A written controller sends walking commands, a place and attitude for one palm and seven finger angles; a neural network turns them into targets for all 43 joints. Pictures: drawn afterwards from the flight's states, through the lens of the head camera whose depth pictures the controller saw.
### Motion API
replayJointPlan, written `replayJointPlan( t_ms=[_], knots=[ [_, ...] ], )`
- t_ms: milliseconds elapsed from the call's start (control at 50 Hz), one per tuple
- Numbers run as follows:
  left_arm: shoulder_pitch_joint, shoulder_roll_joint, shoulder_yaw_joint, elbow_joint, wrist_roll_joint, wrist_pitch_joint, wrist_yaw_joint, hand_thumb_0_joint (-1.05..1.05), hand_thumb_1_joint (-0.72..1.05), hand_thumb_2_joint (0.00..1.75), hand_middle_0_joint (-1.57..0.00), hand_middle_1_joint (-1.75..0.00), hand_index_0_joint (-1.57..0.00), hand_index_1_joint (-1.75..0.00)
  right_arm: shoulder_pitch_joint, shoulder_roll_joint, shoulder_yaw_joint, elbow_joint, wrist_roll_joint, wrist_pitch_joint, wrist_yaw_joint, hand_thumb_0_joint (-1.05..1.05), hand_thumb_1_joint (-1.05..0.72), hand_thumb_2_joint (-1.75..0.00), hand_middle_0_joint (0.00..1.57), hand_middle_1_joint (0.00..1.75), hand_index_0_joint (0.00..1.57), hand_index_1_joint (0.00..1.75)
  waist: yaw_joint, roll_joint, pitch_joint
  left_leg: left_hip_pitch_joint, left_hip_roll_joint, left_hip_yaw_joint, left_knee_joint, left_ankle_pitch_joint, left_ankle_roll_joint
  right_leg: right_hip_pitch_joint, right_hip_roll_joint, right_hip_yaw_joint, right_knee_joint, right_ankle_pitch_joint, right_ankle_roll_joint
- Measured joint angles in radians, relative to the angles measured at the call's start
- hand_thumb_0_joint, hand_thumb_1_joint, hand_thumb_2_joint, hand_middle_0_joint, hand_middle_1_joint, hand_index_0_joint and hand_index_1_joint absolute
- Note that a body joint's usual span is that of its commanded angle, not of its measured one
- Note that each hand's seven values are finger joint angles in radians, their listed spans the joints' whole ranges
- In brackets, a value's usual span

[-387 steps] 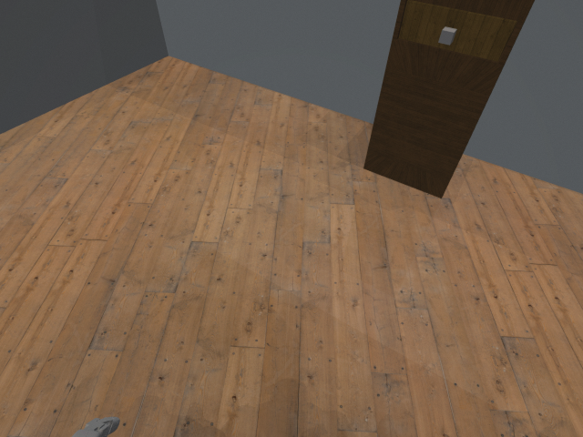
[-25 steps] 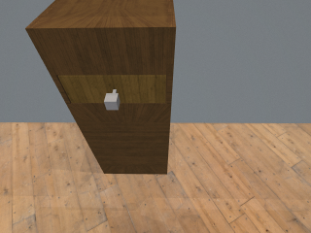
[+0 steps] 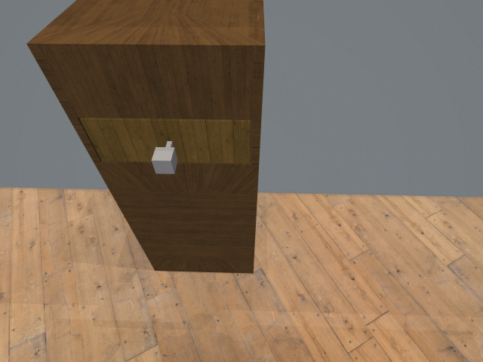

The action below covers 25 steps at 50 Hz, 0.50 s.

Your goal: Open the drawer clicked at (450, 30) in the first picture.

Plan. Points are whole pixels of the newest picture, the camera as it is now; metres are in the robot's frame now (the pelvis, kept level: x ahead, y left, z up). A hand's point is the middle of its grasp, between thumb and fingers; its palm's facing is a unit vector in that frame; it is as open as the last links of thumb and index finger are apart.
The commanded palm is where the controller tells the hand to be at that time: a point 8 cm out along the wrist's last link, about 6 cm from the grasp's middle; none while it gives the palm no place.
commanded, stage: look again from close up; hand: left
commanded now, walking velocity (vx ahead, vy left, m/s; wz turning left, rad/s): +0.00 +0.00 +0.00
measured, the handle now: (166, 154) +0.55 +0.21 +0.00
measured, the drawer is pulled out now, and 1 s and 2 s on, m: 0.00 0.00 0.00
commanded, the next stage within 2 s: shuffle to correct the standing spot in 0.90 s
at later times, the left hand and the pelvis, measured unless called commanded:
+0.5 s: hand out of the picture -0.01 +0.16 -0.17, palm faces +0.06 -0.98 -0.19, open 7.3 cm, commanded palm none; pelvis +0.00 -0.01 +0.00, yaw +1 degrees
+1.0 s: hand out of the picture -0.02 +0.15 -0.17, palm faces +0.07 -0.98 -0.17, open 7.3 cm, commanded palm none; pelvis +0.00 -0.01 +0.00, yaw +1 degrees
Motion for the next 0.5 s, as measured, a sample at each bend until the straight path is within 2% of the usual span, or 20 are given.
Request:
replayJointPlan(
  t_ms=[500],
  knots=[
    [0.009,0.0,0.005,-0.003,-0.002,-0.002,-0.001,0.01,0.93,0.9,-0.2,-0.3,-0.2,-0.3,0.005,0.01,-0.001,0.009,0.0,0.002,-0.003,0.01,-0.91,-0.9,0.19,0.3,0.2,0.3,0.004,-0.011,-0.002,0.007,0.014,-0.019,-0.013,0.008,-0.016,0.017,0.013,-0.02,-0.021,0.004,-0.016]
  ],
)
